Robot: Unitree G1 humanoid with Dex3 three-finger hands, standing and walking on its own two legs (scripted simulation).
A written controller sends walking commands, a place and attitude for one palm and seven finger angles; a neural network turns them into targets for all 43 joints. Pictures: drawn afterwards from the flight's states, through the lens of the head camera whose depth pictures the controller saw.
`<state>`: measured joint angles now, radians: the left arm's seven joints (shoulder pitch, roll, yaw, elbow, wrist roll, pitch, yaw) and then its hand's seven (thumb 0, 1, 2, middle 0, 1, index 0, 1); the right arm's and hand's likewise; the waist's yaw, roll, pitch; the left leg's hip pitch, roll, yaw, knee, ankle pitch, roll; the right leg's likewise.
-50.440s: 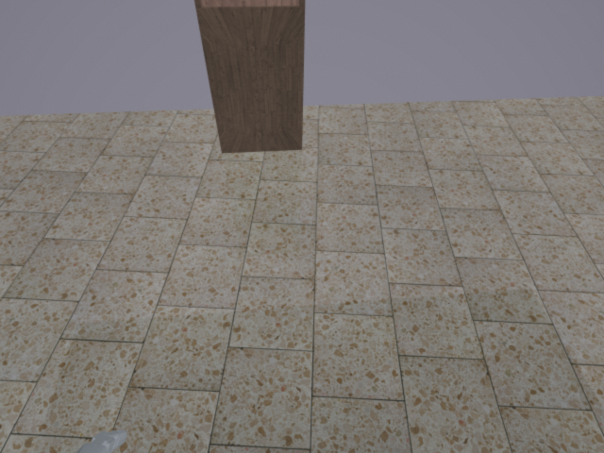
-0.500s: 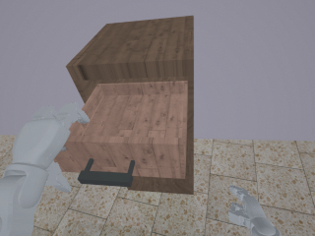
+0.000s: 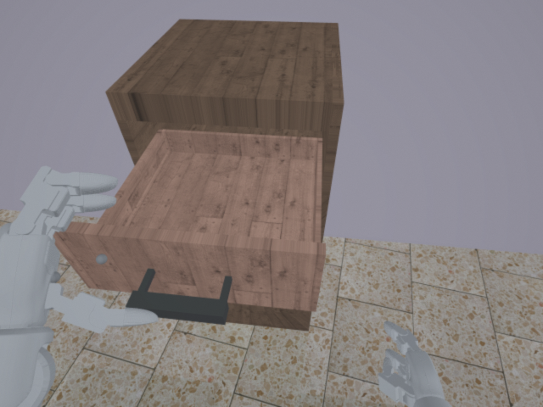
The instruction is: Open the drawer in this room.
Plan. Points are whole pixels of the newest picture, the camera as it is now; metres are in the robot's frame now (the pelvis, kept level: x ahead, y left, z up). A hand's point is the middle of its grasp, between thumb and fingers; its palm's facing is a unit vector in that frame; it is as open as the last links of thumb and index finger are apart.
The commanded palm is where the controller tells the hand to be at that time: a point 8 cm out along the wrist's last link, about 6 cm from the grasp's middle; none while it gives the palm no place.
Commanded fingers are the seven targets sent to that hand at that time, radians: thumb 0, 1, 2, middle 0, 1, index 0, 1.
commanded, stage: draw the hand back to the body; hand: left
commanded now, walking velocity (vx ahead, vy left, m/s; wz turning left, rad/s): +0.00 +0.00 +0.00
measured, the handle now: (183, 293) +0.26 +0.17 +0.04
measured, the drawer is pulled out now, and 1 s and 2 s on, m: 0.29 0.29 0.29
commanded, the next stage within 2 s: step back with the hand held close in 0.80 s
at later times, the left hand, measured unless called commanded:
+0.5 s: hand (64, 240) +0.20 +0.23 +0.23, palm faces +0.42 -0.81 -0.40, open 9.5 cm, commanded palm +0.15 +0.29 +0.23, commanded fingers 0.00 0.76 0.84 -0.21 -0.39 -0.21 -0.39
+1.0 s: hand (65, 238) +0.20 +0.23 +0.23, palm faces +0.46 -0.77 -0.43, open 7.4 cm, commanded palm +0.14 +0.27 +0.23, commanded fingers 0.00 0.90 0.90 -0.20 -0.30 -0.20 -0.30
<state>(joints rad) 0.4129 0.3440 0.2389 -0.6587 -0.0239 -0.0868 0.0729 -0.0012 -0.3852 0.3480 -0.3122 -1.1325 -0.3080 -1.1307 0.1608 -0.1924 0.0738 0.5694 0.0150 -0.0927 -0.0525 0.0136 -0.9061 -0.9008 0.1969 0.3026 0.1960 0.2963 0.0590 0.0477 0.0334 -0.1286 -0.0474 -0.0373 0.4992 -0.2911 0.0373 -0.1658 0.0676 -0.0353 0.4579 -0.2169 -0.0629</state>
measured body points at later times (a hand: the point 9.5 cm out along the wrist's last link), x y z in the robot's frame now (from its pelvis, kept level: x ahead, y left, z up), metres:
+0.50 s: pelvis +0.02 +0.01 +0.00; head +0.01 -0.01 +0.45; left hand +0.18 +0.27 +0.25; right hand +0.22 -0.20 -0.08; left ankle -0.01 +0.10 -0.74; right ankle +0.03 -0.08 -0.74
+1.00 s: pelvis +0.01 -0.01 +0.00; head +0.01 -0.03 +0.45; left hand +0.17 +0.27 +0.25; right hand +0.21 -0.23 -0.08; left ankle -0.01 +0.10 -0.74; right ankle +0.03 -0.08 -0.74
